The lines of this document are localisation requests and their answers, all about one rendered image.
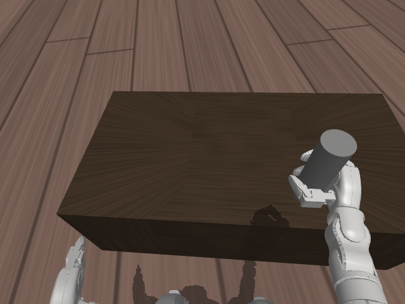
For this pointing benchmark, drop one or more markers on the left robot hand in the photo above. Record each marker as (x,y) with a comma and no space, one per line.
(69,282)

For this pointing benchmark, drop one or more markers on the can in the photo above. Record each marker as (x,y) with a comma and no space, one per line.
(332,151)

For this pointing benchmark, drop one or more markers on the right robot hand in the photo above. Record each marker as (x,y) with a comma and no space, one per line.
(344,190)

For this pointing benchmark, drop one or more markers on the right robot arm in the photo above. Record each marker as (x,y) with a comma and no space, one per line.
(354,276)

